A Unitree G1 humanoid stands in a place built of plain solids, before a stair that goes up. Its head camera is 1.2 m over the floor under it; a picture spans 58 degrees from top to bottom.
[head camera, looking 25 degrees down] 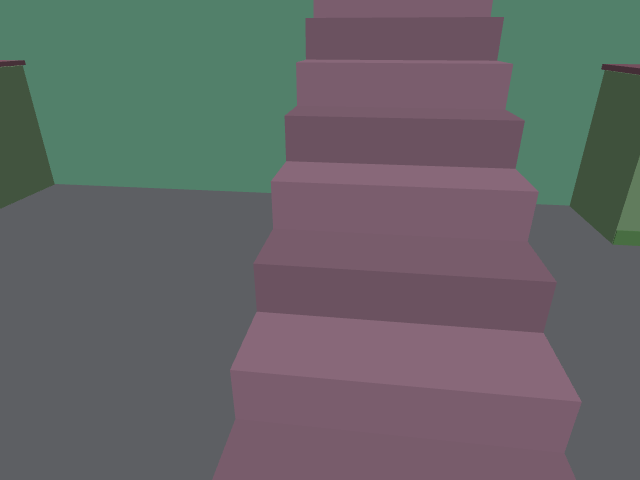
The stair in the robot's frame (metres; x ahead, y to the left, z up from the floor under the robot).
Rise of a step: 0.18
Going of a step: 0.28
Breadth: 0.92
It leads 7 degrees to the right of straight ahead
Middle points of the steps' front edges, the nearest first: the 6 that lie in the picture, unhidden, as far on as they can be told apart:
0.87 -0.21 0.37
1.16 -0.24 0.55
1.44 -0.28 0.74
1.72 -0.31 0.92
2.00 -0.35 1.10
2.28 -0.39 1.29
